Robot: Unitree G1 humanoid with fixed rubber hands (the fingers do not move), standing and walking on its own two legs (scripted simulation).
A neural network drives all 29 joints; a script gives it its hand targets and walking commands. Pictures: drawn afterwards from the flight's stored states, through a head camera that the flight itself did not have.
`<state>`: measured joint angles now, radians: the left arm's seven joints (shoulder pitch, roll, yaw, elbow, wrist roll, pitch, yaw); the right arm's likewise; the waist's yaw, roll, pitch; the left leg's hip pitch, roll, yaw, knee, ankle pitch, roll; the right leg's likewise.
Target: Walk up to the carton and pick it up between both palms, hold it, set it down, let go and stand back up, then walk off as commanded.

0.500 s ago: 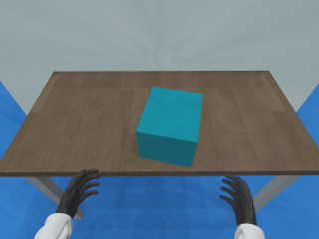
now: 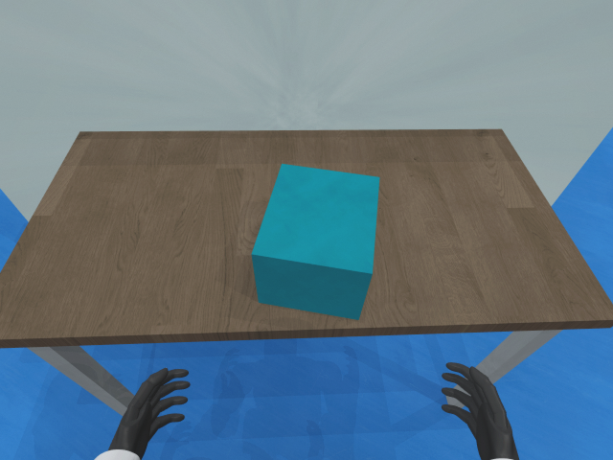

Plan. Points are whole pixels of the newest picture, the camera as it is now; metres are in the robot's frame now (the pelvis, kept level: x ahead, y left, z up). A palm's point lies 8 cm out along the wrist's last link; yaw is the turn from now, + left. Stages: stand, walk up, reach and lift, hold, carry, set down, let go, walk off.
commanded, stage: set down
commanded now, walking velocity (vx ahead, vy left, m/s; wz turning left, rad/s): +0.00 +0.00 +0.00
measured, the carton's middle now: (319, 239) +0.46 +0.03 -0.03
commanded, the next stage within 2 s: let go in 1.12 s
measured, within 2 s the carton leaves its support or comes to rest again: neither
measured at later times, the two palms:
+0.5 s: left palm (144, 443) +0.15 +0.24 -0.07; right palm out of the picture +0.15 -0.20 -0.06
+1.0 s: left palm (155, 428) +0.17 +0.23 -0.08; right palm (509, 451) +0.17 -0.23 -0.08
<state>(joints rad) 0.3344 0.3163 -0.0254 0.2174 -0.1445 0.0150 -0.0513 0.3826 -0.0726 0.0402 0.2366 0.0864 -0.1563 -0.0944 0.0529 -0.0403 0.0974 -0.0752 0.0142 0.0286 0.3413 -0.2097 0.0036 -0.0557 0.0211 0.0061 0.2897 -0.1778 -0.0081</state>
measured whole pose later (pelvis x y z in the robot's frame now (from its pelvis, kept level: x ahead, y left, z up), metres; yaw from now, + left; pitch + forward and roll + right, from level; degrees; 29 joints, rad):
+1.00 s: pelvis +0.01 -0.01 +0.00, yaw +0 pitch -2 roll +0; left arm 0.20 0.25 0.04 0.48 0.00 0.08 -0.03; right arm 0.19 -0.16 0.02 0.69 0.01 -0.24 -0.02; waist 0.02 -0.03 0.09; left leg -0.09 0.03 0.04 0.35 -0.23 -0.02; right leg -0.09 0.04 0.00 0.33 -0.21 -0.03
